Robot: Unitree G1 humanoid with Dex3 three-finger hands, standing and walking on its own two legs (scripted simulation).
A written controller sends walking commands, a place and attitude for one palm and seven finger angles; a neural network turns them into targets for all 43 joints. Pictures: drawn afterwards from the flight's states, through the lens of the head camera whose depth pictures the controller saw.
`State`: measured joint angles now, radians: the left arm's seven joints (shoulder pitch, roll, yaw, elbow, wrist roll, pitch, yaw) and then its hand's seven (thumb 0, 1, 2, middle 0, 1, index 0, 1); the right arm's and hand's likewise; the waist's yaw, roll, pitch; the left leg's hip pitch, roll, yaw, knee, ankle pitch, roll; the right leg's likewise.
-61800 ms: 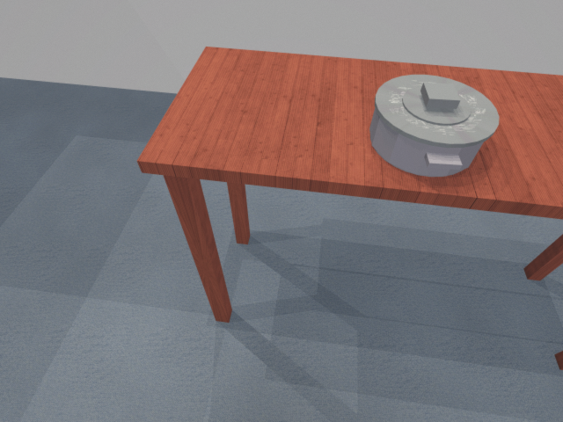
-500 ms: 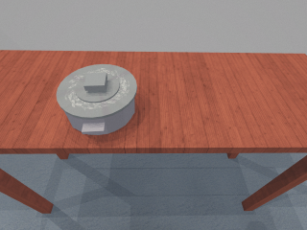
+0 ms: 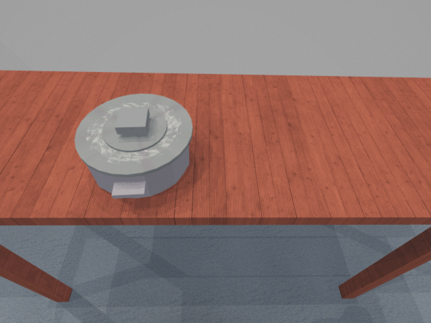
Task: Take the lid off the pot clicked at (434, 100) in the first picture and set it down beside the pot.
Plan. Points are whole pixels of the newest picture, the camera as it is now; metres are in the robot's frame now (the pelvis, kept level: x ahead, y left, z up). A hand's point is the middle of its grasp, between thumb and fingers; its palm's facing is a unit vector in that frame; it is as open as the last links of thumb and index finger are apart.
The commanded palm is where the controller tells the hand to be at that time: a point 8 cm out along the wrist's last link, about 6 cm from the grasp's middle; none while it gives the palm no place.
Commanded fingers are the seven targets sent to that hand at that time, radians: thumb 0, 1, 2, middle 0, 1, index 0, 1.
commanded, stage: look again from close up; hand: left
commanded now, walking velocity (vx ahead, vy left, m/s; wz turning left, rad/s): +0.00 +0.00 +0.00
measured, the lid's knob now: (133, 120) +0.42 +0.18 +0.15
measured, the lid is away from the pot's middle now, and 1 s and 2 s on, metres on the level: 0.00 0.00 0.00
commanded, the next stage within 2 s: shuffle to correct the standing spot in 0.64 s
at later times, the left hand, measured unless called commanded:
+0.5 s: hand out of the picture -0.01 +0.18 -0.18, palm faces +0.03 -0.98 -0.18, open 7.4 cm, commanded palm none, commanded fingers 0.00 0.90 0.90 -0.20 -0.30 -0.20 -0.30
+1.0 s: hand out of the picture -0.02 +0.19 -0.18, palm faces +0.04 -0.98 -0.21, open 7.4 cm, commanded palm none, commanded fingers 0.00 0.90 0.90 -0.20 -0.30 -0.20 -0.30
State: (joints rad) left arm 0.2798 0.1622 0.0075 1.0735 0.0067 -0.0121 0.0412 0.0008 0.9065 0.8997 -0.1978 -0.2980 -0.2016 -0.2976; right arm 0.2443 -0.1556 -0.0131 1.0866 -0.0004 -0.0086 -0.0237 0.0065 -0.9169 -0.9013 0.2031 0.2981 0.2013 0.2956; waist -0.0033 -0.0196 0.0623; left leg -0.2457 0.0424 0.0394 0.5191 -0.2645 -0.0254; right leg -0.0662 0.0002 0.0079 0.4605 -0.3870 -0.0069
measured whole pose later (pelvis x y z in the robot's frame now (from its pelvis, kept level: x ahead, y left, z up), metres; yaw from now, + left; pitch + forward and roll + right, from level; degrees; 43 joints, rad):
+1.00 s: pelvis -0.03 +0.02 +0.00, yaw +1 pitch +0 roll +0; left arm 0.26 0.17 0.01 1.02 0.01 0.01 0.05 0.00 0.91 0.90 -0.20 -0.30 -0.20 -0.30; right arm 0.21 -0.16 -0.03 1.03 0.01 0.01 -0.03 0.01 -0.92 -0.90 0.20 0.30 0.20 0.30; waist 0.00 -0.02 0.11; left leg -0.32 0.02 0.03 0.53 -0.22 0.00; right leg -0.15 -0.02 -0.01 0.51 -0.36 0.02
